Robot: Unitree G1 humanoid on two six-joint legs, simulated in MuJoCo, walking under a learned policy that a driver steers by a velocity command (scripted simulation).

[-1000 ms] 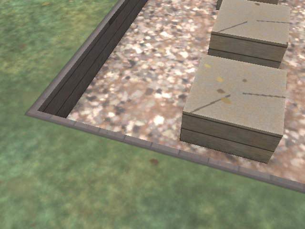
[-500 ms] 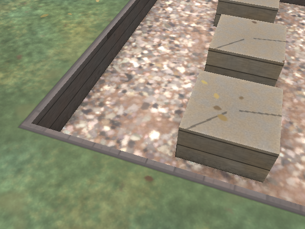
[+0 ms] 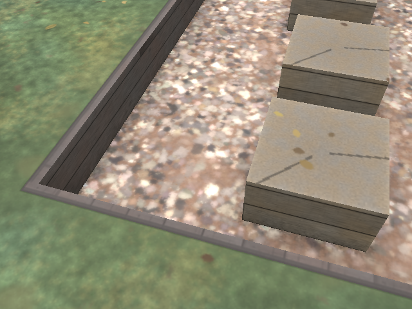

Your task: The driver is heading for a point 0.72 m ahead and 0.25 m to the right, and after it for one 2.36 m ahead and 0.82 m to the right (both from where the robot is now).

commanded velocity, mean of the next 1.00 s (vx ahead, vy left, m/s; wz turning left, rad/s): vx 0.12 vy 0.00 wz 0.00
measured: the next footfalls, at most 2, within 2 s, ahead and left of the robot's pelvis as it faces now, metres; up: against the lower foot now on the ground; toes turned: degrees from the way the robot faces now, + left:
left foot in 1.38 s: +0.49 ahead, +0.07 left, +0.00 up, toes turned +0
right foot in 1.88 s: +0.61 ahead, -0.19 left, +0.00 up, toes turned -20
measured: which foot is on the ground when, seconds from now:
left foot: down 0.00-0.88, up 0.90-1.00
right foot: down 0.00-1.00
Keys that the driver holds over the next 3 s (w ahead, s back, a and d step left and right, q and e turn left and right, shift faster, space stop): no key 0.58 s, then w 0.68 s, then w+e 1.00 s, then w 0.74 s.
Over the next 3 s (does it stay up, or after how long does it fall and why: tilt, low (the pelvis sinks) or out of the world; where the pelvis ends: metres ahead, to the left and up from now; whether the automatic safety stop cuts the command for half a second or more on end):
stays up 1.16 -0.35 0.00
